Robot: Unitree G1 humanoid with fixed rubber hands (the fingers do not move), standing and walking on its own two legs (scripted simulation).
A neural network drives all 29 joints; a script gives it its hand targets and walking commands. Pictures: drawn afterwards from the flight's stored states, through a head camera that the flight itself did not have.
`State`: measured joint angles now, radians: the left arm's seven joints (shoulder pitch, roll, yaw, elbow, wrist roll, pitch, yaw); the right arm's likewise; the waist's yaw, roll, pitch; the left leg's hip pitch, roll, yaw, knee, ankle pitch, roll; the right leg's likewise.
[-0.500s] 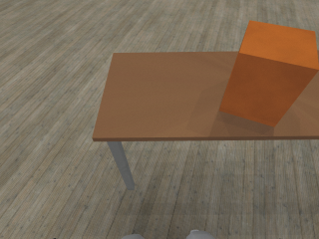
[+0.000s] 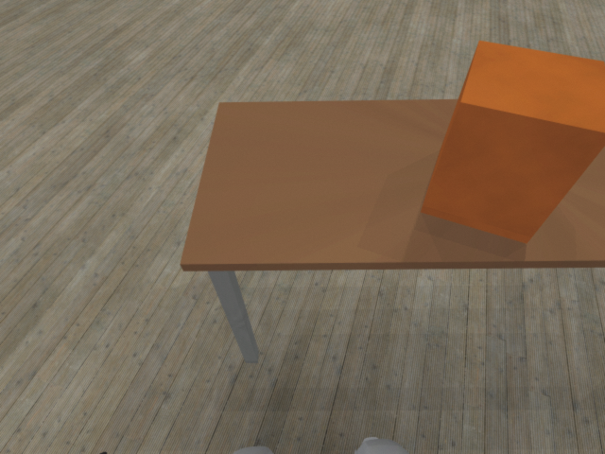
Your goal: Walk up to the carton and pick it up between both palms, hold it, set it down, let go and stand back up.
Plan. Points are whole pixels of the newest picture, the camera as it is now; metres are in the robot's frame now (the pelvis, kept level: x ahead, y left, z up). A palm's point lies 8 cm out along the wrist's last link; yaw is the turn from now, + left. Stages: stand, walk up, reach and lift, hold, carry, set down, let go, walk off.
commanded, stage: walk up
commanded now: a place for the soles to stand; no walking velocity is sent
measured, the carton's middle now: (503, 144) +0.62 -0.35 +0.03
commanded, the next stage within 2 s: none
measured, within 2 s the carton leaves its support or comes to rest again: neither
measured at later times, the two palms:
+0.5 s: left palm out of the picture +0.07 +0.32 -0.10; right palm out of the picture +0.07 -0.30 -0.11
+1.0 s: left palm out of the picture +0.07 +0.33 -0.10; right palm out of the picture +0.07 -0.29 -0.11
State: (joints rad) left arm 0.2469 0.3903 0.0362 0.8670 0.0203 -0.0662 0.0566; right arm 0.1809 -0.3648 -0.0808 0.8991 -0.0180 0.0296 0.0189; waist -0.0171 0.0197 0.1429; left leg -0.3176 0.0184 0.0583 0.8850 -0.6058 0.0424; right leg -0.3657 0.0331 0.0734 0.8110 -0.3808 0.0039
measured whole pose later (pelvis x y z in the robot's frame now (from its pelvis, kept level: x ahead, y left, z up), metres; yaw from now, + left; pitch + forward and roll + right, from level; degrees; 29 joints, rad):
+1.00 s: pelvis -0.01 +0.02 +0.00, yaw +0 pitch -5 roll -1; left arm 0.24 0.39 0.04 0.87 0.02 -0.06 0.06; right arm 0.18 -0.36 -0.08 0.90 -0.02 0.03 0.03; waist -0.02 0.03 0.14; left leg -0.31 0.00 0.06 0.85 -0.44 0.05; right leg -0.36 0.03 0.07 0.83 -0.40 0.01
